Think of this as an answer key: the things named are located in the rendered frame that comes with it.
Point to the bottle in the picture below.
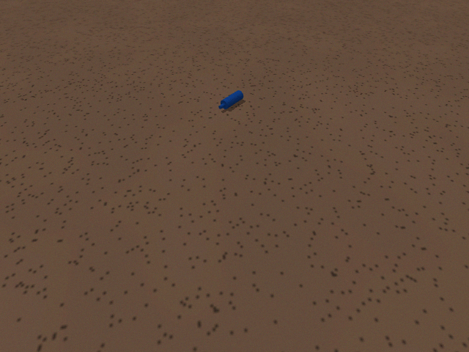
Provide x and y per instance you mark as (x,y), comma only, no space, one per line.
(231,100)

